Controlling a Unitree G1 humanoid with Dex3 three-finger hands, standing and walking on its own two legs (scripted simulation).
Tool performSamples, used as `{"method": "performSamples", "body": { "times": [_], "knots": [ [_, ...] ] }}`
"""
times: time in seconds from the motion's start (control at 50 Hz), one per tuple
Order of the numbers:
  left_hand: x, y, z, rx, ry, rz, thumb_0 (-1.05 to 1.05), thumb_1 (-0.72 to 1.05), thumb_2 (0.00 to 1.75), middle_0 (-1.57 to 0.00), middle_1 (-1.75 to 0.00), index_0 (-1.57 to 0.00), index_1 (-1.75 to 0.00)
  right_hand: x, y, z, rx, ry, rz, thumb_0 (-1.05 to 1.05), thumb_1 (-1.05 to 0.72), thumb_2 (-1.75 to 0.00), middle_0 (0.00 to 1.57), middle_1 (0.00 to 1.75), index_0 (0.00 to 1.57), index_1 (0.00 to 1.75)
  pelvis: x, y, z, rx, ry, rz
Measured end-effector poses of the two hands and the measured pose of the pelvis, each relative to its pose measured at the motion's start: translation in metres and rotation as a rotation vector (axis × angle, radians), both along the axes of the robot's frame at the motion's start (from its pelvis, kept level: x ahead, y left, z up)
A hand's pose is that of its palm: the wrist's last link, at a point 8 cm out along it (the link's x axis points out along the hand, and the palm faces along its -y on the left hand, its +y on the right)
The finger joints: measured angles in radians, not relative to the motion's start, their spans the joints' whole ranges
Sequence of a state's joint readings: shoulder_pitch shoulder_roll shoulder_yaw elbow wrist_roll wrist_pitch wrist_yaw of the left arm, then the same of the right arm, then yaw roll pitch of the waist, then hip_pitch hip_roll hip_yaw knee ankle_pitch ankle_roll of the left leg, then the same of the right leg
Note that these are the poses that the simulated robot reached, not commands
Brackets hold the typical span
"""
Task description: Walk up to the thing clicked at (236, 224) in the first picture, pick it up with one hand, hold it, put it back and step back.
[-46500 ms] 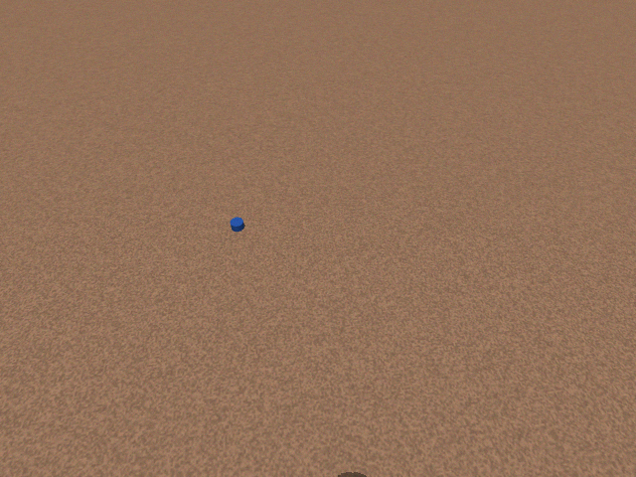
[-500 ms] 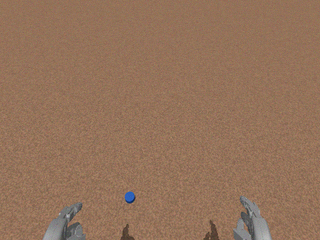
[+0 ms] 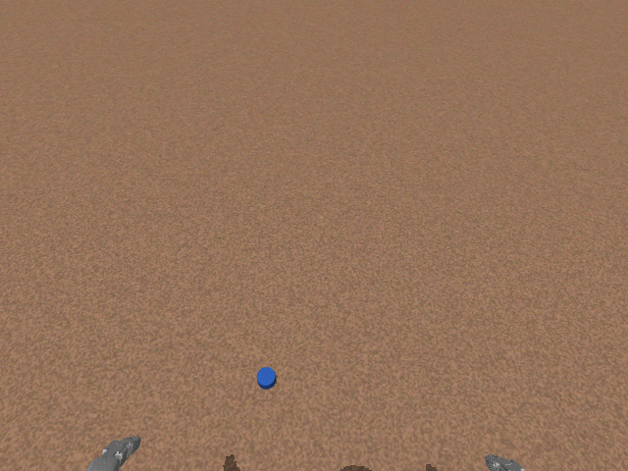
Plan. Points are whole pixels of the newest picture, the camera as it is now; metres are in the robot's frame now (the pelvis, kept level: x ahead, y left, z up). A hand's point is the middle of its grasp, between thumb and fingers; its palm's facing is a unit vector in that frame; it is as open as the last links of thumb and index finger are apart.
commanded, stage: stand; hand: left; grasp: from above
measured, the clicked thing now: (266, 378) +0.49 +0.15 -0.73
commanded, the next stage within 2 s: none
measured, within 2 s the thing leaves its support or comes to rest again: neither
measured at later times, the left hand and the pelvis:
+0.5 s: hand out of the picture +0.03 +0.23 -0.13, palm faces +0.05 -0.94 -0.33, open 7.3 cm; pelvis +0.00 +0.00 +0.03, yaw +1 degrees
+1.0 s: hand out of the picture +0.06 +0.23 -0.13, palm faces +0.03 -0.94 -0.33, open 7.3 cm; pelvis +0.00 -0.01 +0.03, yaw +1 degrees
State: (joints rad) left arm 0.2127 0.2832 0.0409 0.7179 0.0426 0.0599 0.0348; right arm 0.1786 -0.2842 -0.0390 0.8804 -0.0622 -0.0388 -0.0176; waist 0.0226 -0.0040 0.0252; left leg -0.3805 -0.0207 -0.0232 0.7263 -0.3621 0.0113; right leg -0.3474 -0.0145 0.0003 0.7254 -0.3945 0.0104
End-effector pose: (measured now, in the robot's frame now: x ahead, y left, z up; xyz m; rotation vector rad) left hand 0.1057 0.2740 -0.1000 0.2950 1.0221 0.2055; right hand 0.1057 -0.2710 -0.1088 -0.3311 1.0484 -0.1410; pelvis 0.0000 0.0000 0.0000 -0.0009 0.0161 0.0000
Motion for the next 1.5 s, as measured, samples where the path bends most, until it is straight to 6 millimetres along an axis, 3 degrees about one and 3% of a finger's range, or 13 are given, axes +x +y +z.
{"method": "performSamples", "body": {
  "times": [0.2,0.38,0.78,1.16,1.5],
  "knots": [
    [-0.059,0.002,-0.003,-0.021,0.194,0.083,0.00,0.91,0.89,-0.20,-0.30,-0.21,-0.30,-0.028,0.002,0.003,0.018,0.126,-0.054,0.01,-0.91,-0.90,0.21,0.30,0.20,0.30,0.003,0.001,0.020,-0.002,-0.049,0.009],
    [-0.079,0.001,0.001,-0.023,0.250,0.107,0.00,0.91,0.89,-0.20,-0.30,-0.21,-0.30,-0.038,0.003,0.005,0.032,0.159,-0.071,0.01,-0.91,-0.90,0.21,0.30,0.20,0.30,-0.001,0.000,0.028,0.000,-0.080,0.012],
    [-0.073,0.003,0.008,-0.006,0.257,0.103,0.00,0.91,0.89,-0.20,-0.30,-0.21,-0.30,-0.052,-0.015,0.007,0.020,0.207,-0.082,0.00,-0.91,-0.90,0.21,0.30,0.20,0.30,-0.004,-0.008,0.032,-0.002,-0.078,0.014],
    [-0.047,-0.001,0.010,-0.011,0.217,0.075,0.00,0.91,0.89,-0.20,-0.30,-0.21,-0.30,-0.039,-0.024,0.012,0.008,0.184,-0.076,0.00,-0.91,-0.90,0.21,0.30,0.20,0.30,0.001,-0.013,0.033,-0.003,-0.071,0.009],
    [-0.042,0.003,0.012,-0.004,0.216,0.068,0.00,0.91,0.89,-0.20,-0.30,-0.21,-0.30,-0.035,-0.028,0.014,0.001,0.182,-0.076,0.00,-0.91,-0.90,0.21,0.30,0.20,0.30,0.003,-0.013,0.033,-0.001,-0.063,0.006]
  ]
}}
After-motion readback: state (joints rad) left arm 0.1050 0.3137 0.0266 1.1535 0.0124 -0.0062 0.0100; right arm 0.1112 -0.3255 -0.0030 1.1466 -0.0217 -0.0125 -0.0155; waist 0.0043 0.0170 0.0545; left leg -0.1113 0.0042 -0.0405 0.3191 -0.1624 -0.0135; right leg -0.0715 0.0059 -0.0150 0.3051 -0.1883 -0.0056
